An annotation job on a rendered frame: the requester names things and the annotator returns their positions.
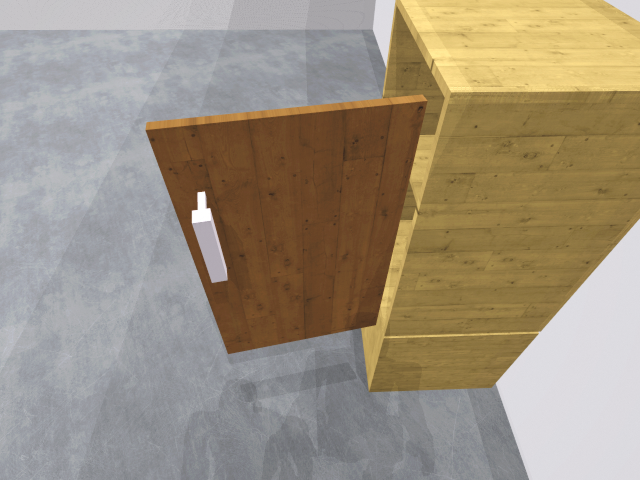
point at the cupboard door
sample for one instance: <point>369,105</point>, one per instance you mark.
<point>306,202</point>

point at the handle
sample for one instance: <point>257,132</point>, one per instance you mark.
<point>208,240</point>

